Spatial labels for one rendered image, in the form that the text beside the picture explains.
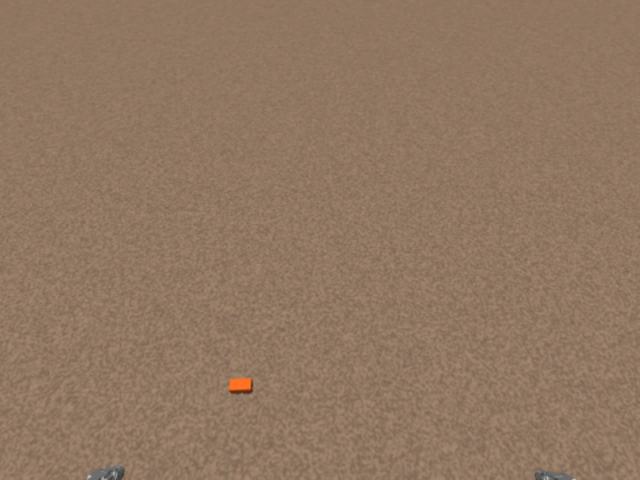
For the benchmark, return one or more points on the small box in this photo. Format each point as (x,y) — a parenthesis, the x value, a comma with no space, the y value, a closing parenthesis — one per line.
(240,385)

